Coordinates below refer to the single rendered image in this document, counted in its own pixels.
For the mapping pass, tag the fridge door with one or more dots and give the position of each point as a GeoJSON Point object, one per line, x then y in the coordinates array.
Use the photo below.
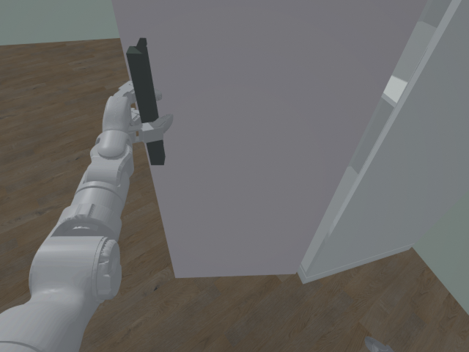
{"type": "Point", "coordinates": [270, 99]}

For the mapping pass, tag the right robot hand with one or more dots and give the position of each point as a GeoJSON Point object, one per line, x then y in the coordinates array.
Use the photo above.
{"type": "Point", "coordinates": [375, 346]}

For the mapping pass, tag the robot left upper arm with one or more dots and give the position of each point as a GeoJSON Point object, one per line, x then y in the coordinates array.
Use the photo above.
{"type": "Point", "coordinates": [72, 276]}

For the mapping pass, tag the left robot hand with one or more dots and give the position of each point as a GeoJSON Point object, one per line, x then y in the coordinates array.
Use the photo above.
{"type": "Point", "coordinates": [119, 116]}

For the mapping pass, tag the handle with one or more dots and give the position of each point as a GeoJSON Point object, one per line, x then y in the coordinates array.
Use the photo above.
{"type": "Point", "coordinates": [141, 75]}

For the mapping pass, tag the left robot forearm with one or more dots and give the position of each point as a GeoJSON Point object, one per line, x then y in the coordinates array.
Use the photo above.
{"type": "Point", "coordinates": [100, 197]}

